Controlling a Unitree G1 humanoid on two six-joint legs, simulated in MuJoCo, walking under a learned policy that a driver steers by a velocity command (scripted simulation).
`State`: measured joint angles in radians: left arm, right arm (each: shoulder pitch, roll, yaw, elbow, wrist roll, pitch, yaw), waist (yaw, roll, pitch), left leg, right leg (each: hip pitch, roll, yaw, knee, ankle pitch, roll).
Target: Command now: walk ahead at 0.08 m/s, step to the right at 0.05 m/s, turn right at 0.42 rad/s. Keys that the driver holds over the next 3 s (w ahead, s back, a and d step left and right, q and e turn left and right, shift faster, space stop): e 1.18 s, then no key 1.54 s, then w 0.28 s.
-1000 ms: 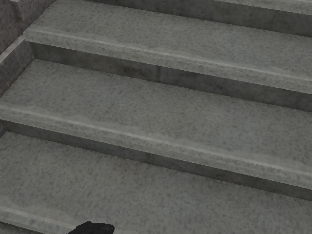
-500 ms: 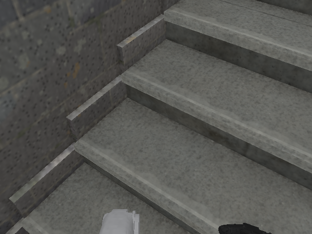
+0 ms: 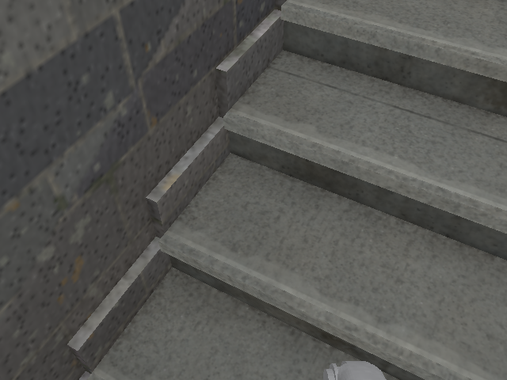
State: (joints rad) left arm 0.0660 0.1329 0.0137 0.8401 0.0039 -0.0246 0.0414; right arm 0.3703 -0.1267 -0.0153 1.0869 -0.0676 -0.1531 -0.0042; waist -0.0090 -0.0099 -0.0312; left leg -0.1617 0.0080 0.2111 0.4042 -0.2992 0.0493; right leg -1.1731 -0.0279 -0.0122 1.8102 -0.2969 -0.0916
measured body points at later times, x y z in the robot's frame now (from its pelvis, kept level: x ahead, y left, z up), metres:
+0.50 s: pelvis +0.16 -0.06 +0.10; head +0.17 -0.06 +0.55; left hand +0.31 +0.14 -0.03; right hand +0.31 -0.34 +0.02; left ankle +0.22 +0.11 -0.46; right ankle +0.20 -0.15 -0.59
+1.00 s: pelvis +0.24 -0.02 +0.15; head +0.27 -0.03 +0.60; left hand +0.53 +0.07 +0.05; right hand +0.23 -0.30 +0.06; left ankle +0.32 +0.07 -0.59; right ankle +0.19 -0.16 -0.50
